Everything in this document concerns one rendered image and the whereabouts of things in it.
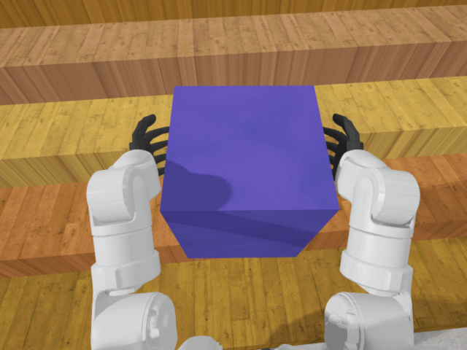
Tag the carton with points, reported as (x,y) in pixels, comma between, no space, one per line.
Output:
(247,171)

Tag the robot right upper arm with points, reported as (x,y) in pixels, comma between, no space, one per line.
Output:
(360,321)

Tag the robot left upper arm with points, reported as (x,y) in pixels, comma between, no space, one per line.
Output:
(142,321)

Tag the robot left forearm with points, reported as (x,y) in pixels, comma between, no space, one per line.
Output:
(120,219)

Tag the robot left thigh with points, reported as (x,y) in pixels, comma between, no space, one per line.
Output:
(200,343)

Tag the robot right forearm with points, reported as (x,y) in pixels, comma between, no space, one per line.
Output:
(384,206)

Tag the robot left hand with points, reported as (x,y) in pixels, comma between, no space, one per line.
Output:
(141,140)

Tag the robot right hand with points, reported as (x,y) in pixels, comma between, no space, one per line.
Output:
(346,143)

